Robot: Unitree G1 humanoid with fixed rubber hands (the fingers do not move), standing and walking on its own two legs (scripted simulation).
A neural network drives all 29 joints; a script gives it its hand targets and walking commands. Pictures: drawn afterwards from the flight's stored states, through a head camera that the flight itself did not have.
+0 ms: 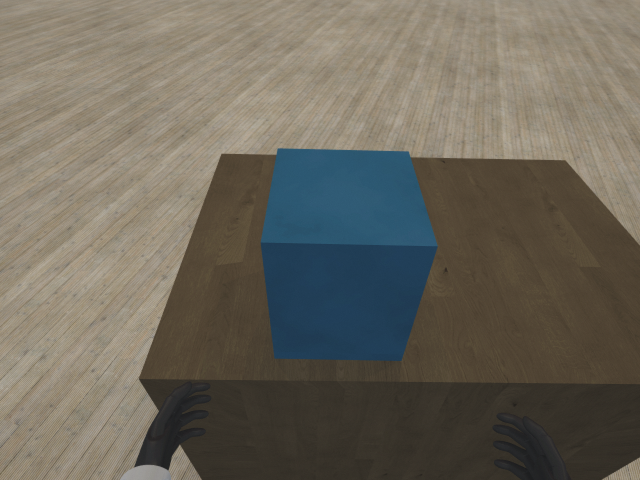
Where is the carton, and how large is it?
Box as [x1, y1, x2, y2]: [261, 148, 437, 360]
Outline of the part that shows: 278,148 261,238 261,249 274,358 401,360 437,246 408,151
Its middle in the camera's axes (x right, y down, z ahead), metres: +0.03 +0.02 +0.60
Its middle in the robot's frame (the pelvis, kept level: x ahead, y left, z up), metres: +0.45 +0.02 +0.05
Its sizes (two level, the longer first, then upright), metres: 0.210 0.200 0.250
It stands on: a pedestal, 0.71 m high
